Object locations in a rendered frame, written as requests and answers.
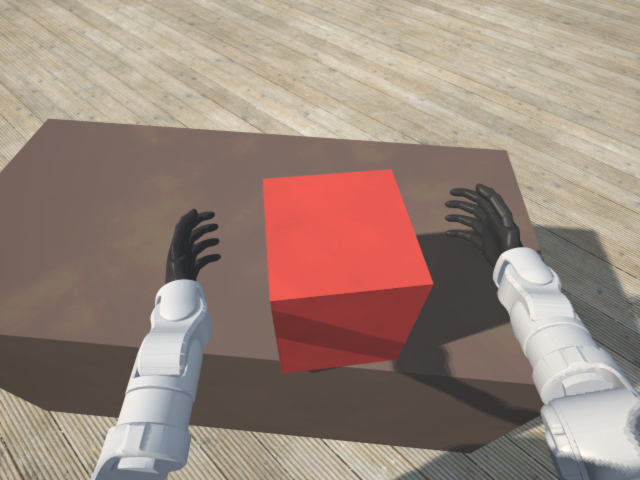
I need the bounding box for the carton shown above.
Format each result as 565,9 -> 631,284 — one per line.
263,169 -> 433,374

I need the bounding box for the right robot forearm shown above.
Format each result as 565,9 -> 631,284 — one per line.
493,247 -> 640,405

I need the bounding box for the left robot forearm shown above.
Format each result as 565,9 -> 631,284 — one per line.
90,279 -> 213,480

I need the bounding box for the robot right upper arm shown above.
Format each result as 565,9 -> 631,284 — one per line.
540,387 -> 640,480

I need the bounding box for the left robot hand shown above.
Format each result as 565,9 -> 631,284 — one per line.
165,209 -> 221,285

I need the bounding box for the right robot hand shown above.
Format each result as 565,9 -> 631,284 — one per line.
445,184 -> 523,268

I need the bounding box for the pedestal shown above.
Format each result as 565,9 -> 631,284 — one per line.
0,119 -> 545,454

